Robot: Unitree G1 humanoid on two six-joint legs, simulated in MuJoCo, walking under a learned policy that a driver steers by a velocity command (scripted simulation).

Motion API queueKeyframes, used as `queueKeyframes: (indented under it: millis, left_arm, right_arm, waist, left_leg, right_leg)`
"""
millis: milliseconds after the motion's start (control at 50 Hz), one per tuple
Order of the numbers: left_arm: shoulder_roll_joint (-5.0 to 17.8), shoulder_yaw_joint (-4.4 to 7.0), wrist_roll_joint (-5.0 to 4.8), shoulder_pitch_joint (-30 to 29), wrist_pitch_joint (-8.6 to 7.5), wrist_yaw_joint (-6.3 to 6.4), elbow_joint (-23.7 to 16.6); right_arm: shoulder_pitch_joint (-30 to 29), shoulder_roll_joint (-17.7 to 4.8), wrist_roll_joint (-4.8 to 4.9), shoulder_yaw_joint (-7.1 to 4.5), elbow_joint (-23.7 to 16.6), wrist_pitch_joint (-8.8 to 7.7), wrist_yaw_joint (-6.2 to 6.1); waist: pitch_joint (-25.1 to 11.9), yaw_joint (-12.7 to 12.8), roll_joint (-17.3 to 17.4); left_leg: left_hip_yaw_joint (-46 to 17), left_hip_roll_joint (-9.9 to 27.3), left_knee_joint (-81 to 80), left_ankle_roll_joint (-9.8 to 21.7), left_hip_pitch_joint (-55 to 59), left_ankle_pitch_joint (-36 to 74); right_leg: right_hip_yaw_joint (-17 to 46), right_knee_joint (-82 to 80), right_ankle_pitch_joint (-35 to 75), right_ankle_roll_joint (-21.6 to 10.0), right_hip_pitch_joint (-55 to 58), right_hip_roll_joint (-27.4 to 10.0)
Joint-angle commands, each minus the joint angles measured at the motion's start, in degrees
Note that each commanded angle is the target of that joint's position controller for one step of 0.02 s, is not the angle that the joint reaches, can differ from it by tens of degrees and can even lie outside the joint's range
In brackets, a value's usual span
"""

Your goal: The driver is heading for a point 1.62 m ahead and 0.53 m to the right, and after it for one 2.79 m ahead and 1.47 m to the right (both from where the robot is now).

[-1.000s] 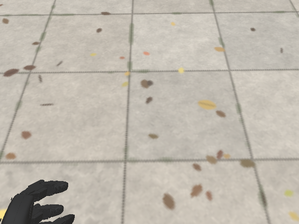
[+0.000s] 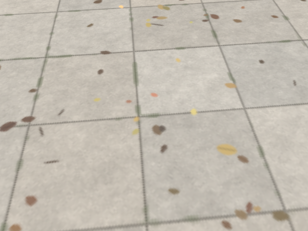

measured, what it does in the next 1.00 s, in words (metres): walks ahead, turning right: right foot, then left foot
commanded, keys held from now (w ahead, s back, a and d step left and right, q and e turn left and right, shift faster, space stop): e+shift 0.52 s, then w+shift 0.32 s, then shift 0.16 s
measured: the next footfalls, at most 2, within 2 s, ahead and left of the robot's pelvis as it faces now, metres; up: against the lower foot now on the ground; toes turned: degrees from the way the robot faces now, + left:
right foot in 0.24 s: +0.00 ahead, -0.16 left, +0.00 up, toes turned -14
left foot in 0.84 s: +0.16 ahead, +0.00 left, +0.00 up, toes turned -35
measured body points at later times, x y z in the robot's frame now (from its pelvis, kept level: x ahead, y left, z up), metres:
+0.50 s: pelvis -0.03 -0.07 +0.02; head +0.00 -0.13 +0.46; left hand +0.19 +0.16 -0.06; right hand +0.05 -0.40 -0.09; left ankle +0.06 +0.09 -0.64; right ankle -0.04 -0.15 -0.73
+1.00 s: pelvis +0.12 -0.10 +0.01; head +0.15 -0.09 +0.46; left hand +0.40 +0.02 -0.09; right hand -0.02 -0.33 -0.10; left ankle +0.12 +0.02 -0.73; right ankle +0.06 -0.23 -0.66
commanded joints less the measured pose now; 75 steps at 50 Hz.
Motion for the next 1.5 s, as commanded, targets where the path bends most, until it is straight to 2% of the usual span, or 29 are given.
queueKeyframes:
  millis: [20, 60, 140, 240, 280, 300, 340, 400, 520, 580, 740, 760, 800, 820, 840, 860, 880, 900, 960, 1020, 1120, 1200, 1220, 1240, 1260, 1280, 1340, 1400, 1500]
  left_arm:
    - [7.3, 2.28, -0.63, -2.0, -0.2, 0.13, -5.4]
    - [8.2, 3.36, -0.77, -3.2, 0.62, -0.13, -6.7]
    - [4.8, 2.32, -0.47, -0.8, 2.19, -0.74, -7.7]
    - [8.5, 4.36, -0.58, 6.2, 1.9, -2.81, -8.5]
    - [21.5, 6.85, 2.12, 7.3, -0.19, -1.7, -12.0]
    - [19.0, 6.37, 3.37, 7.2, -2.02, -2.21, -12.5]
    - [15.9, 5.56, 0.72, 0.8, -3.31, -1.57, -13.8]
    - [11.9, 4.05, -0.43, -1.3, -1.98, 0.15, -15.5]
    - [13.0, 4.6, -0.36, 1.2, -0.87, 1.34, -17.9]
    - [12.6, 4.05, -0.65, 2.3, -1.46, 0.88, -18.2]
    - [11.5, 2.19, -0.15, 2.8, -4.24, -1.47, -18.2]
    - [14.3, 3.13, 3.7, 3.5, -3.36, -3.6, -17.1]
    - [11.4, 2.42, 2.97, 1.2, -3.24, -4.35, -18.1]
    - [9.1, 1.79, 2.79, -0.9, -3.66, -3.98, -19.0]
    - [3.9, 0.41, 2.67, -3.7, -4.62, -3.62, -20.5]
    - [3.9, 0.15, 2.35, -1.4, -5.57, -3.18, -22.0]
    - [7.4, 0.76, 3.73, -2.1, -5.78, -2.86, -20.7]
    - [8.0, 1.06, -2.72, 0.1, -7.13, -2.26, -20.0]
    - [8.4, 1.36, 0.82, -3.9, -7.57, -2.4, -19.6]
    - [3.2, -0.22, 0.89, -6.9, -7.13, -3.14, -20.7]
    - [3.0, -0.32, 0.29, -11.8, -7.22, -4.78, -21.2]
    - [7.7, 1.94, 1.29, -0.8, -7.4, -4.41, -17.3]
    - [10.5, 2.6, 2.0, 4.5, -7.36, -3.63, -16.2]
    - [13.5, 2.58, 3.92, 8.7, -6.6, -2.89, -15.9]
    - [8.2, 1.17, 2.83, 10.0, -5.98, -3.24, -14.8]
    - [6.8, 0.88, 1.54, 5.6, -5.27, -3.49, -15.3]
    - [4.7, -0.11, 1.34, -6.2, -4.88, -3.42, -15.3]
    - [5.3, 0.41, 2.82, -9.1, -4.69, -3.29, -13.8]
    - [10.8, 2.47, 1.89, -8.0, -3.06, -0.48, -12.5]
  right_arm:
    - [3.4, -10.9, -0.18, -3.79, -2.7, 0.69, -1.92]
    - [1.0, -9.4, -0.98, -3.18, -4.0, 0.59, -2.73]
    - [-8.1, -10.9, 0.05, -4.07, -4.2, 0.18, -2.2]
    - [-4.0, -9.4, 1.78, -4.2, -1.2, 1.26, -1.04]
    - [-9.3, -4.9, -0.9, -2.75, -6.7, 1.34, -0.9]
    - [-13.2, -7.5, -0.32, -3.36, -7.2, 0.86, -1.22]
    - [-10.9, -9.6, 0.4, -4.41, -5.3, 0.27, -1.86]
    - [-9.1, -9.3, -0.05, -4.85, -4.5, -0.17, -1.6]
    - [-10.2, -7.2, 0.65, -4.24, -5.2, -0.62, -0.71]
    - [-8.9, -8.3, 1.35, -4.3, -4.4, -1.52, 0.71]
    - [-10.3, -7.5, 2.09, -3.33, -5.6, -6.94, 2.79]
    - [-6.8, -7.3, -2.28, -2.8, -3.8, -3.58, 3.54]
    - [0.0, -7.7, -1.65, -2.96, -2.6, -2.33, 2.78]
    - [7.3, -9.4, -1.76, -3.32, -1.0, -2.84, 2.28]
    - [16.4, -14.1, -2.8, -4.02, 0.4, -3.62, 1.73]
    - [16.9, -20.7, -3.35, -5.57, 1.0, -3.76, 2.04]
    - [15.4, -17.5, -2.55, -5.37, 1.1, -3.72, 2.19]
    - [14.4, -11.9, 1.97, -3.87, 0.8, -6.0, 1.68]
    - [9.9, -7.8, 0.89, -1.91, 0.6, -6.27, 1.92]
    - [11.3, -8.4, 1.01, -1.64, 2.4, -5.1, 1.5]
    - [15.1, -11.5, 1.45, -1.95, 5.1, -3.43, 0.63]
    - [11.4, -11.8, 2.22, -2.03, 4.3, -3.27, 0.45]
    - [12.2, -10.7, 1.3, -1.64, 3.5, -3.54, 0.54]
    - [19.7, -5.2, -0.34, 0.31, 3.1, -3.83, 1.19]
    - [24.4, -5.4, 0.51, 0.81, 6.0, -3.57, 1.96]
    - [20.3, -10.5, 1.9, -0.81, 5.4, -2.69, 2.09]
    - [11.6, -8.5, 0.9, -1.02, 3.4, 0.33, 0.3]
    - [14.8, -4.8, 0.18, -0.06, 4.8, 1.81, -0.52]
    - [5.6, -9.9, 1.07, -1.59, -0.4, 2.67, -0.32]
  waist:
    - [-5.0, -2.6, 11.2]
    - [-4.3, -2.6, 8.0]
    - [-3.2, 0.6, 6.2]
    - [-7.2, 1.8, 2.9]
    - [-4.2, 1.1, -21.0]
    - [-7.8, 3.6, -11.4]
    - [-5.2, -0.4, -5.2]
    - [-7.2, -1.7, -6.5]
    - [-6.8, -0.7, -6.8]
    - [-7.8, 0.7, -10.4]
    - [-0.9, 2.8, -9.5]
    - [-1.6, 1.8, -11.5]
    - [-0.9, -3.0, -5.9]
    - [-1.7, -6.9, -1.2]
    - [-4.1, -10.9, 11.4]
    - [-2.2, -7.7, 13.4]
    - [1.0, -6.6, 6.1]
    - [2.0, -4.5, 7.7]
    - [1.6, -3.1, 6.6]
    - [0.3, -3.7, 7.3]
    - [-0.8, -5.0, 8.4]
    - [-6.8, 2.3, 6.5]
    - [-11.8, 4.0, 2.9]
    - [-22.0, 1.7, -11.1]
    - [-31.6, 1.5, -12.8]
    - [-24.3, 1.4, -7.5]
    - [-8.1, -2.9, -3.6]
    - [-7.5, -4.9, -7.4]
    - [-5.2, -1.8, -7.5]
  left_leg:
    - [-17.4, 20.0, -11.7, 11.6, 10.1, 19.9]
    - [-20.5, 27.1, -15.2, 16.6, 8.0, 22.8]
    - [-3.0, 18.0, -14.0, 9.0, 1.5, 16.8]
    - [5.1, 16.1, 1.4, 2.7, 0.1, 7.2]
    - [1.7, 0.1, 33.0, -6.2, -27.7, -25.4]
    - [-6.6, 0.6, 39.5, -4.7, -28.8, -23.6]
    - [-9.2, 2.4, 36.9, -2.8, -29.1, -11.6]
    - [-9.1, 0.8, 34.9, -3.7, -24.2, -3.4]
    - [-10.7, -2.7, 22.7, -5.8, -24.0, -0.7]
    - [-9.1, -1.1, 14.9, -5.8, -21.6, 2.1]
    - [-4.6, 0.8, 1.2, -2.4, -9.4, 0.7]
    - [-1.0, -0.9, 0.6, -1.7, -5.4, -2.3]
    - [-0.1, -1.1, -5.1, -0.4, 7.0, 0.4]
    - [-4.8, 2.7, -6.4, 0.6, 17.2, -3.4]
    - [-21.8, 15.0, -14.7, 2.7, 23.4, -20.2]
    - [-47.1, 24.8, -23.1, 9.1, 25.7, -33.0]
    - [-47.4, 25.5, -23.5, 11.5, 22.5, -33.8]
    - [-39.3, 21.8, -20.3, 13.0, 24.4, -23.1]
    - [-21.0, 14.3, -19.5, 8.9, 18.7, 10.9]
    - [-10.3, 10.7, -17.6, 7.7, 13.8, 40.1]
    - [-6.3, 9.9, -17.1, 6.4, 10.3, 40.1]
    - [-6.5, 9.5, -3.1, 3.5, 13.1, 47.8]
    - [-5.4, 6.8, 6.7, 1.5, 6.6, 38.7]
    - [-4.5, 1.0, 28.5, -2.2, -10.0, 1.4]
    - [-10.8, -0.8, 36.8, -3.5, -11.1, -24.5]
    - [-10.6, 2.1, 39.2, -4.1, -13.1, -23.0]
    - [-7.5, 6.2, 28.4, -5.6, -9.6, -15.9]
    - [-4.3, 4.9, 17.2, -6.4, 1.3, -10.8]
    - [-2.3, 5.4, 18.5, -3.4, -3.6, -6.0]
  right_leg:
    - [-3.4, 13.1, -5.3, -0.1, -12.3, 0.7]
    - [-3.1, 33.7, -17.9, 1.5, -18.5, -3.1]
    - [-7.2, 19.6, -7.2, 1.7, -9.8, -6.4]
    - [-11.6, -4.2, 7.1, -3.6, 4.7, -0.9]
    - [30.5, -16.5, 33.0, -21.8, 10.1, -21.6]
    - [29.6, -18.2, 24.3, -23.4, 10.4, -21.8]
    - [21.1, -17.3, 15.1, -16.0, 9.5, -15.7]
    - [16.3, -16.0, 18.0, -12.9, 7.4, -11.3]
    - [20.0, -15.0, 15.3, -12.6, 9.5, -8.7]
    - [23.0, -19.9, -13.2, -13.1, 8.6, -8.8]
    - [23.8, -20.3, -14.2, -14.7, 0.6, -9.4]
    - [22.0, -20.7, -17.1, -13.8, -2.0, -5.8]
    - [19.9, -15.8, -17.2, -11.9, -9.8, -3.2]
    - [16.8, -7.4, -16.6, -10.2, -17.9, -1.0]
    - [6.8, 12.8, -12.8, -7.6, -24.2, 5.4]
    - [2.9, 22.2, -11.5, -6.7, -38.2, 9.3]
    - [4.6, 27.8, -7.3, -6.6, -40.3, 4.4]
    - [4.8, 31.4, -3.7, -5.7, -41.4, 1.3]
    - [-2.0, 26.6, 3.7, -2.4, -34.6, -3.0]
    - [-8.0, 19.1, 8.2, 0.1, -27.6, -2.1]
    - [-9.8, -0.8, 21.8, -1.1, -12.2, 1.1]
    - [-8.8, -10.3, 26.9, -6.4, 2.9, 2.3]
    - [-4.3, -8.3, 43.6, -8.9, 15.3, -3.3]
    - [14.0, -2.7, 68.7, -19.7, 35.4, -21.2]
    - [23.1, -5.2, 67.1, -25.2, 36.3, -26.1]
    - [17.9, -8.0, 54.2, -22.5, 28.1, -22.1]
    - [6.7, -16.1, 32.2, -15.6, 2.7, -14.3]
    - [0.1, -18.9, 25.0, -14.9, -6.9, -11.1]
    - [1.4, -20.8, 8.1, -15.6, -5.4, -16.8]
Over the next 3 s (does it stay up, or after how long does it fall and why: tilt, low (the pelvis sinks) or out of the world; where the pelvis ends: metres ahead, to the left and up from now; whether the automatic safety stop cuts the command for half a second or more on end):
stays up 1.27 -0.29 -0.03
